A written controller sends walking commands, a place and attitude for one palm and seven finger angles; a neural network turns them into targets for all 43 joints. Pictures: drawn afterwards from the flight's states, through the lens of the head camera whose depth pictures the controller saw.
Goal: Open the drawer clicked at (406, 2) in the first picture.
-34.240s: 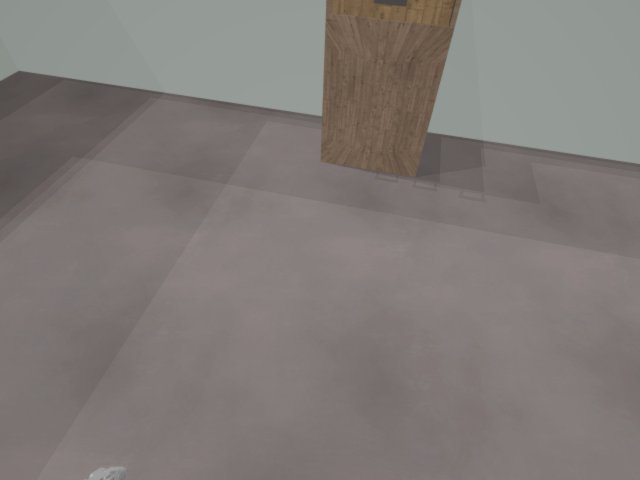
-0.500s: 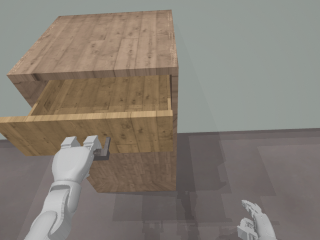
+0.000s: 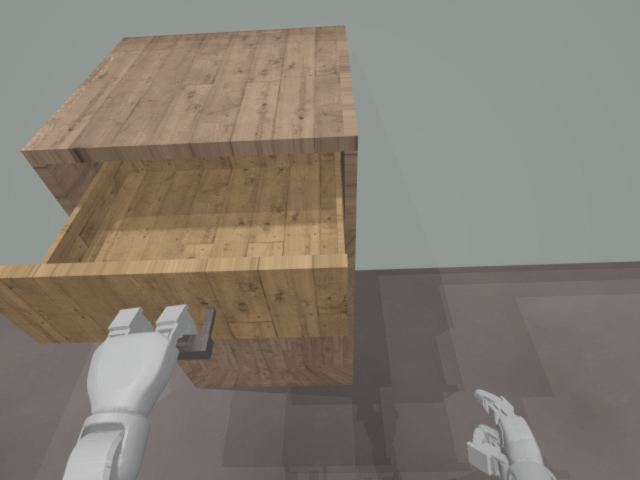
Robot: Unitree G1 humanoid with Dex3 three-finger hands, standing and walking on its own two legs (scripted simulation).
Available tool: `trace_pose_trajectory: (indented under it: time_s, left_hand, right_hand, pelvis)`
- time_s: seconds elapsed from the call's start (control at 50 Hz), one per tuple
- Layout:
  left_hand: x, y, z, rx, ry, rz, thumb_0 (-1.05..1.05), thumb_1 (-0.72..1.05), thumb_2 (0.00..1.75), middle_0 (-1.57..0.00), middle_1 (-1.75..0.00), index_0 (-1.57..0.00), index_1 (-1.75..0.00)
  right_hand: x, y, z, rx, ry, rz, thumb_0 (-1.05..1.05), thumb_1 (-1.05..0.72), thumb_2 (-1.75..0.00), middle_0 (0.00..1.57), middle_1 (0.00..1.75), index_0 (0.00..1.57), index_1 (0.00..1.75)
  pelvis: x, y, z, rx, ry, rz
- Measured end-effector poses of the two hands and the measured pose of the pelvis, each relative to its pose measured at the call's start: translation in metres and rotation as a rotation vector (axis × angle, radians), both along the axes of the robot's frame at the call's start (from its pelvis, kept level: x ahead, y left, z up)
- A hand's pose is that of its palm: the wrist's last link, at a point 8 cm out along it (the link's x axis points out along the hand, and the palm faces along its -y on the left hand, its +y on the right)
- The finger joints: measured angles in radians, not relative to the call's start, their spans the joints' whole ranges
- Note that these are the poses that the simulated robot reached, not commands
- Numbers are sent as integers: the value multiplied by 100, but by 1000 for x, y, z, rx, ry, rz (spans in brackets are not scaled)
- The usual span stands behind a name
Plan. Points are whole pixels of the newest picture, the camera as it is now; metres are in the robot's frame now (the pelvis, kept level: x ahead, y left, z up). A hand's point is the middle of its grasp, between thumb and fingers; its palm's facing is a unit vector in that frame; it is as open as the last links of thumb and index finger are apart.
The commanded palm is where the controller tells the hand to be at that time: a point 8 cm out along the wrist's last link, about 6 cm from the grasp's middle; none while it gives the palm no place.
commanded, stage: pull the drawer open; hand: left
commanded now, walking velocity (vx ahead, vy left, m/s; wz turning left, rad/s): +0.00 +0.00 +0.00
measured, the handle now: (166, 332) +0.27 +0.23 +0.05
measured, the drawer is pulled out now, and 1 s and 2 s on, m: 0.22 0.30 0.28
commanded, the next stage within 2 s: open the thumb to release the handle in 0.88 s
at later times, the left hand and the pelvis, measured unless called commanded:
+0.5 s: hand (147, 421) +0.17 +0.22 +0.03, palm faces +0.02 -0.11 -0.99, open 5.7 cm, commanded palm +0.13 +0.24 +0.08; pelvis +0.00 +0.00 +0.00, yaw -1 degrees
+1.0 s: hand (137, 455) +0.14 +0.22 +0.03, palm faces +0.01 -0.12 -0.99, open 5.7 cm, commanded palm +0.11 +0.23 +0.08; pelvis -0.01 +0.00 -0.01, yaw -1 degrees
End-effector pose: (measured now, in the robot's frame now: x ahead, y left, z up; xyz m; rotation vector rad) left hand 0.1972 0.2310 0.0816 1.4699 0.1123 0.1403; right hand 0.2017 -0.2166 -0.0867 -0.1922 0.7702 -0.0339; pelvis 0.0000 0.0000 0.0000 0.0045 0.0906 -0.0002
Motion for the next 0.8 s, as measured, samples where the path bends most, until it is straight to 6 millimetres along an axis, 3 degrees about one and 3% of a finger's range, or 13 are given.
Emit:
trace_pose_trajectory:
  time_s: [0.8]
  left_hand:
    - [-80,-10,1,-13,15,11,4,70,78,-32,-133,-42,-135]
  right_hand:
    - [3,7,0,25,-32,76,1,-91,-90,20,30,20,30]
  pelvis:
    - [-8,-4,-8,-1,0,-9]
